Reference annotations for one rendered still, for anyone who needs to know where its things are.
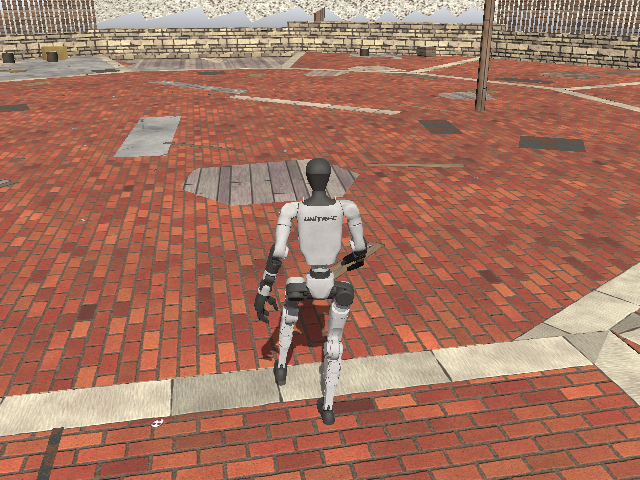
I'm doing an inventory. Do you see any robot right shin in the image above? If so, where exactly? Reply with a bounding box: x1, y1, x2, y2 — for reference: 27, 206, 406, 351
323, 342, 343, 410

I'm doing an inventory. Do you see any right robot upper arm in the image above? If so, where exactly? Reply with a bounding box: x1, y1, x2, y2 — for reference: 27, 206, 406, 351
339, 200, 366, 252

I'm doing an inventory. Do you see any left robot forearm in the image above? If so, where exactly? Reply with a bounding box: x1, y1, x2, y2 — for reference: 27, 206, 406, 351
258, 243, 282, 296

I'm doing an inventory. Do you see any left robot thigh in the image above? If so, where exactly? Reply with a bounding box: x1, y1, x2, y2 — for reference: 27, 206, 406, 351
284, 277, 307, 324

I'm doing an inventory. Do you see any right robot forearm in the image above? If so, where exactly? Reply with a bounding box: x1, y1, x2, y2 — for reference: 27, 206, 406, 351
353, 237, 367, 262

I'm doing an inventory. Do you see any left robot upper arm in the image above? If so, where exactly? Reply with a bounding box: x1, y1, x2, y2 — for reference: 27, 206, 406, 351
273, 202, 299, 259

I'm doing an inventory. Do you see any right robot hand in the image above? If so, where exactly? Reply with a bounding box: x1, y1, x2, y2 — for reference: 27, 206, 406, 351
341, 252, 364, 271

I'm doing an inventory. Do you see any left robot hand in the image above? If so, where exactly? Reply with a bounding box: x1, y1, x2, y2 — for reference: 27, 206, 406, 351
254, 293, 278, 324

